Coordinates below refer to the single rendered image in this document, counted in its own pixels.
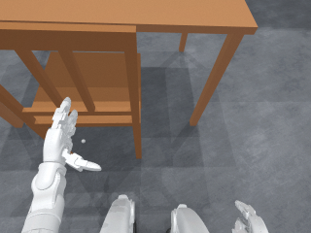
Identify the chair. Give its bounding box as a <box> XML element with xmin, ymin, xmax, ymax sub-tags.
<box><xmin>0</xmin><ymin>22</ymin><xmax>142</xmax><ymax>159</ymax></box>

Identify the robot thigh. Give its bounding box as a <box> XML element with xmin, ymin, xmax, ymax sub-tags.
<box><xmin>171</xmin><ymin>207</ymin><xmax>209</xmax><ymax>233</ymax></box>
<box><xmin>99</xmin><ymin>198</ymin><xmax>135</xmax><ymax>233</ymax></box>

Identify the table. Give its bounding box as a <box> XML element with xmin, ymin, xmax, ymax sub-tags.
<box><xmin>0</xmin><ymin>0</ymin><xmax>258</xmax><ymax>128</ymax></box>

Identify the robot right thigh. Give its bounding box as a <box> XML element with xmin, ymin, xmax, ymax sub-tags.
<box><xmin>171</xmin><ymin>207</ymin><xmax>209</xmax><ymax>233</ymax></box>

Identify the left robot hand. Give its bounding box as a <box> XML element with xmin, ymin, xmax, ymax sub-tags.
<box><xmin>43</xmin><ymin>97</ymin><xmax>102</xmax><ymax>172</ymax></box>

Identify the right robot hand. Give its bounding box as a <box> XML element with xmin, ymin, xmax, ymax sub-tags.
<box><xmin>231</xmin><ymin>200</ymin><xmax>269</xmax><ymax>233</ymax></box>

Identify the left robot forearm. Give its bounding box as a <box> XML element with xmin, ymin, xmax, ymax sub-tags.
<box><xmin>21</xmin><ymin>161</ymin><xmax>67</xmax><ymax>233</ymax></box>

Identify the robot left thigh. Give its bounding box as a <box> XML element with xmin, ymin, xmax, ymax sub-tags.
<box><xmin>99</xmin><ymin>198</ymin><xmax>135</xmax><ymax>233</ymax></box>

